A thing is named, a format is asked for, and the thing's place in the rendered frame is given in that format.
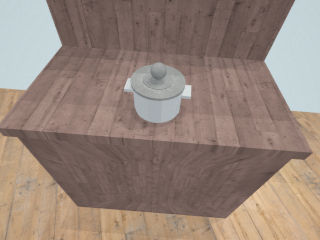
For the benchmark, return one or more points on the lid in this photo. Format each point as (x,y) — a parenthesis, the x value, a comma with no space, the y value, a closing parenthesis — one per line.
(146,86)

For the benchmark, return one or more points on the pot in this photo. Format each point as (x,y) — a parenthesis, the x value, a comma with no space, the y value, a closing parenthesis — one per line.
(157,111)

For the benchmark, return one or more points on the table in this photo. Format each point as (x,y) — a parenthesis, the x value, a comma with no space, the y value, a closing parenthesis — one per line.
(233,134)

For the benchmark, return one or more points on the knob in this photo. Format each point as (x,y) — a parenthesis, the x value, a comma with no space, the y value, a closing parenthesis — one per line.
(158,70)

